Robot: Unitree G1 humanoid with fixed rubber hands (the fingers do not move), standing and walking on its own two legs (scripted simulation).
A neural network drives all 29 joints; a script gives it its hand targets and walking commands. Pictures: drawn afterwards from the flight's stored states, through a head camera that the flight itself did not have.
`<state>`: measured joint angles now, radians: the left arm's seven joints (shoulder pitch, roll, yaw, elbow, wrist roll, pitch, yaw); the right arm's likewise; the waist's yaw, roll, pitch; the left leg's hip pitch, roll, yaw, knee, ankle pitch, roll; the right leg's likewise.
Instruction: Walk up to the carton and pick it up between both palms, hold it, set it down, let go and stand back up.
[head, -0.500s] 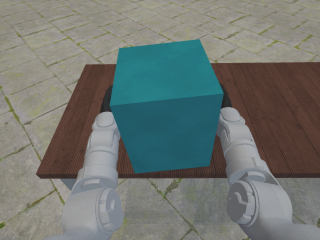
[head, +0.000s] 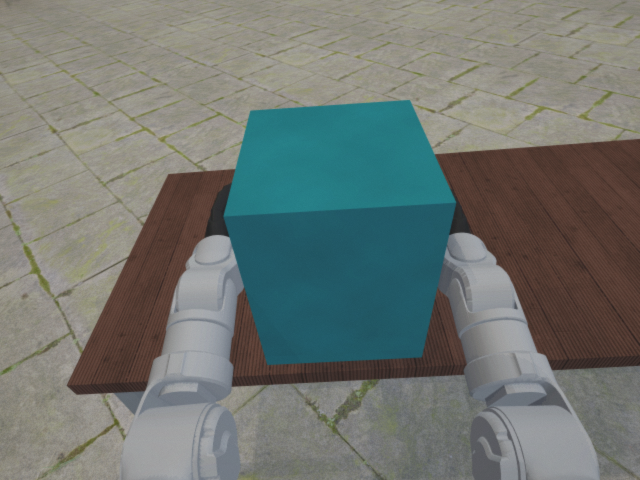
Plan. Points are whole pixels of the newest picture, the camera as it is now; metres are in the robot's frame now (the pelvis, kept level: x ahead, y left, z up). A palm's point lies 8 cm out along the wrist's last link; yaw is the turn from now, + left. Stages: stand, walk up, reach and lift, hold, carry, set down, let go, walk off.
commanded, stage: reach and lift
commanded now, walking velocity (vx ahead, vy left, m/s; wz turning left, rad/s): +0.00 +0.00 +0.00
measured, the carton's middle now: (337, 235) +0.39 -0.01 +0.14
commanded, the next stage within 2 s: hold in 1.24 s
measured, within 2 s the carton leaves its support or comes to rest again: neither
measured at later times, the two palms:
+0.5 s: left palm (154, 238) +0.32 +0.18 +0.22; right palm (444, 220) +0.32 -0.12 +0.22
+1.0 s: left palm (225, 250) +0.35 +0.12 +0.17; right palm (475, 250) +0.34 -0.17 +0.15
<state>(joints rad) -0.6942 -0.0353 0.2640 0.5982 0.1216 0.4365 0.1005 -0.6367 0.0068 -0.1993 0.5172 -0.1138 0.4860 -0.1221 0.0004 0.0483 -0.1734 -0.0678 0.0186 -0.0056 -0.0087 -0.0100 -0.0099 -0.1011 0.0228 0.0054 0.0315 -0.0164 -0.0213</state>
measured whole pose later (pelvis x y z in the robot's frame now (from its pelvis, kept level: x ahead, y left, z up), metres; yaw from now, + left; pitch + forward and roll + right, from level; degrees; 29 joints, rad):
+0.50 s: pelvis -0.05 +0.03 +0.00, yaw +0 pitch +1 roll +0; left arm -0.73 0.01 0.22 0.32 0.05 0.73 0.13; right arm -0.73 0.01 -0.19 0.29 -0.09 0.75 -0.12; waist 0.00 0.02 -0.18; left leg -0.16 -0.03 -0.01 0.19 -0.05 0.02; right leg -0.18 -0.02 0.02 0.20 -0.04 0.01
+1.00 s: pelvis -0.03 -0.01 +0.00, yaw +0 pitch +2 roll +1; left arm -0.73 -0.06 0.34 0.52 0.21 0.54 0.04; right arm -0.67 0.05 -0.26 0.44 -0.19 0.58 -0.07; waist -0.02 0.05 -0.14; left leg -0.14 0.01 -0.03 0.15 -0.05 -0.01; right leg -0.18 0.03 0.01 0.20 -0.06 -0.03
